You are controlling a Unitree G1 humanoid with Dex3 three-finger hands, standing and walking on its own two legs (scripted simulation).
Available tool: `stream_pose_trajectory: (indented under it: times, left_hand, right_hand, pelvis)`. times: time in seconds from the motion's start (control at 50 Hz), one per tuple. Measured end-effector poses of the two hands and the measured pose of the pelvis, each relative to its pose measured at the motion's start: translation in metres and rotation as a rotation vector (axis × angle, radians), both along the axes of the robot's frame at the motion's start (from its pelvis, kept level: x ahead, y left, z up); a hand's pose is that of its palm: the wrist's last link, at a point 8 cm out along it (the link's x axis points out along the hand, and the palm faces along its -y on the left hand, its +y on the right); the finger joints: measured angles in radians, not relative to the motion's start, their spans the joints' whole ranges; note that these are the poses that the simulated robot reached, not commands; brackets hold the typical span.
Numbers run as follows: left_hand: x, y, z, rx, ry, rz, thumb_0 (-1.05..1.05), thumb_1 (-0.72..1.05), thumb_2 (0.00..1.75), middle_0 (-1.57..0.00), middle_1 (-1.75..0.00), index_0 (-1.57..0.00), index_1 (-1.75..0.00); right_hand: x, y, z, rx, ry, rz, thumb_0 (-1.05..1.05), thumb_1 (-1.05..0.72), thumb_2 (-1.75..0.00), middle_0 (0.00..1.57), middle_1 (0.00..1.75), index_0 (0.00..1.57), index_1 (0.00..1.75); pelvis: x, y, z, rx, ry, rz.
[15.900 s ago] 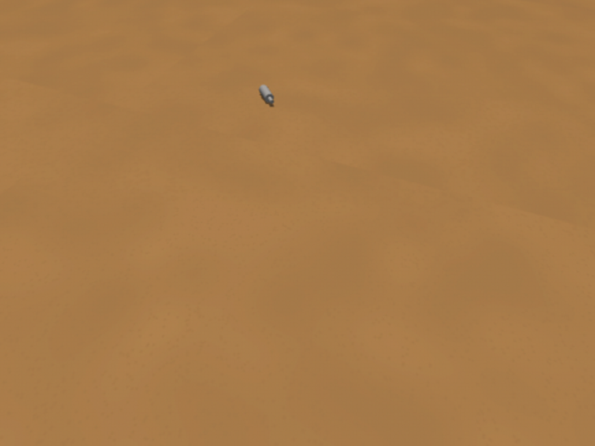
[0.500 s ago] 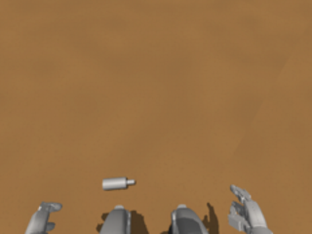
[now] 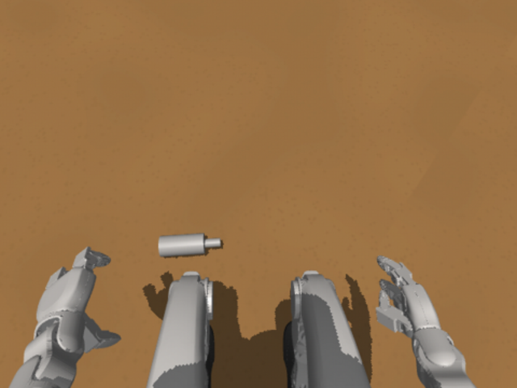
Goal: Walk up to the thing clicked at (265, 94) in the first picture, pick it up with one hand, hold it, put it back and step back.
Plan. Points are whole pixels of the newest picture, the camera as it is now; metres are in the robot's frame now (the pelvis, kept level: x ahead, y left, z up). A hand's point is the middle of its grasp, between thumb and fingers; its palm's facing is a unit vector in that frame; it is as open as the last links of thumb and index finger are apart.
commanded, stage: rise first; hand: left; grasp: from above
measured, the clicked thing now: (190, 244) +0.40 +0.17 -0.49
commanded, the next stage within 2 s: none
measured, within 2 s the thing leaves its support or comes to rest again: neither
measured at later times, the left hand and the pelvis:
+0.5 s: hand (128, 268) +0.31 +0.27 -0.28, palm faces -0.47 -0.21 -0.86, open 14.2 cm; pelvis -0.05 +0.00 -0.13, yaw -2 degrees
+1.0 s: hand (140, 254) +0.35 +0.26 -0.34, palm faces -0.46 -0.06 -0.89, open 14.2 cm; pelvis -0.04 +0.00 -0.17, yaw -3 degrees
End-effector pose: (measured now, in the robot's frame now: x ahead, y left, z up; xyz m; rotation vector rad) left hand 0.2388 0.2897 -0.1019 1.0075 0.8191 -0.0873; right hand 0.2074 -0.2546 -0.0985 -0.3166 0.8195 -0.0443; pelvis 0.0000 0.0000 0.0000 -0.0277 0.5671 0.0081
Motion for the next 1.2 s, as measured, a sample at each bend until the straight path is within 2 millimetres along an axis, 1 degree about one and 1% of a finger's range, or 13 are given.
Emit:
stream_pose_trajectory:
  times: [0.06,0.12,0.18,0.22,0.28,0.36,0.42,0.48,0.6,0.76,0.98,1.2]
  left_hand:
    - [0.015,-0.002,-0.026,0.048,-0.033,-0.058,-0.01,-0.55,1.01,-0.08,-1.04,-0.07,-1.05]
    - [0.028,-0.003,-0.047,0.095,-0.063,-0.103,-0.01,-0.55,1.01,-0.08,-1.03,-0.07,-1.04]
    - [0.04,-0.004,-0.065,0.131,-0.083,-0.142,-0.01,-0.55,1.02,-0.08,-1.02,-0.07,-1.04]
    - [0.047,-0.005,-0.074,0.15,-0.092,-0.17,-0.01,-0.55,1.03,-0.08,-1.02,-0.07,-1.04]
    - [0.056,-0.007,-0.087,0.174,-0.097,-0.212,-0.01,-0.55,1.03,-0.08,-1.02,-0.07,-1.03]
    - [0.067,-0.011,-0.102,0.198,-0.097,-0.273,-0.01,-0.56,1.05,-0.08,-1.01,-0.07,-1.03]
    - [0.073,-0.014,-0.111,0.215,-0.104,-0.312,0.0,-0.56,1.06,-0.08,-1.0,-0.07,-1.02]
    - [0.079,-0.016,-0.121,0.231,-0.111,-0.348,0.0,-0.56,1.06,-0.08,-0.99,-0.06,-1.01]
    - [0.091,-0.016,-0.141,0.262,-0.131,-0.398,0.0,-0.56,1.07,-0.08,-0.96,-0.06,-0.99]
    - [0.105,-0.018,-0.16,0.298,-0.151,-0.442,0.0,-0.55,1.05,-0.09,-0.94,-0.07,-0.97]
    - [0.116,-0.028,-0.177,0.328,-0.148,-0.488,0.0,-0.53,1.03,-0.1,-0.94,-0.09,-0.96]
    - [0.125,-0.031,-0.19,0.337,-0.163,-0.514,0.0,-0.53,1.02,-0.11,-0.96,-0.1,-0.97]
  right_hand:
    - [-0.018,-0.006,-0.036,-0.004,0.06,-0.009,0.01,-0.89,-0.9,0.21,0.3,0.2,0.3]
    - [-0.04,-0.01,-0.068,-0.005,0.126,-0.026,0.01,-0.9,-0.9,0.2,0.3,0.2,0.3]
    - [-0.065,-0.012,-0.095,-0.005,0.191,-0.049,0.01,-0.9,-0.9,0.2,0.3,0.2,0.3]
    - [-0.081,-0.012,-0.109,-0.005,0.23,-0.065,0.01,-0.9,-0.9,0.2,0.3,0.2,0.3]
    - [-0.103,-0.012,-0.123,-0.007,0.28,-0.087,0.01,-0.9,-0.9,0.21,0.3,0.2,0.3]
    - [-0.129,-0.013,-0.134,-0.014,0.329,-0.117,0.01,-0.91,-0.9,0.21,0.3,0.2,0.3]
    - [-0.144,-0.015,-0.139,-0.025,0.358,-0.133,0.01,-0.91,-0.9,0.21,0.3,0.2,0.3]
    - [-0.154,-0.018,-0.142,-0.04,0.381,-0.14,0.01,-0.9,-0.9,0.21,0.3,0.2,0.3]
    - [-0.164,-0.022,-0.149,-0.077,0.411,-0.138,0.01,-0.9,-0.9,0.21,0.3,0.2,0.3]
    - [-0.162,-0.02,-0.161,-0.088,0.427,-0.133,0.01,-0.9,-0.9,0.21,0.3,0.2,0.3]
    - [-0.159,-0.012,-0.182,-0.048,0.446,-0.117,0.01,-0.9,-0.9,0.21,0.3,0.2,0.3]
    - [-0.167,-0.018,-0.194,-0.053,0.484,-0.117,0.01,-0.91,-0.9,0.21,0.3,0.2,0.3]
  pelvis:
    - [-0.01,-0.001,-0.027,-0.002,0.016,-0.004]
    - [-0.019,-0.002,-0.05,-0.003,0.025,-0.008]
    - [-0.027,-0.003,-0.07,-0.006,0.026,-0.01]
    - [-0.032,-0.002,-0.081,-0.008,0.023,-0.012]
    - [-0.038,-0.002,-0.094,-0.012,0.017,-0.014]
    - [-0.042,0.0,-0.107,-0.019,0.01,-0.015]
    - [-0.045,0.001,-0.115,-0.024,0.006,-0.016]
    - [-0.046,0.001,-0.123,-0.028,0.001,-0.017]
    - [-0.048,0.003,-0.138,-0.04,0.001,-0.019]
    - [-0.045,0.006,-0.152,-0.051,0.009,-0.02]
    - [-0.041,0.005,-0.165,-0.045,0.018,-0.025]
    - [-0.039,0.002,-0.177,-0.043,0.018,-0.033]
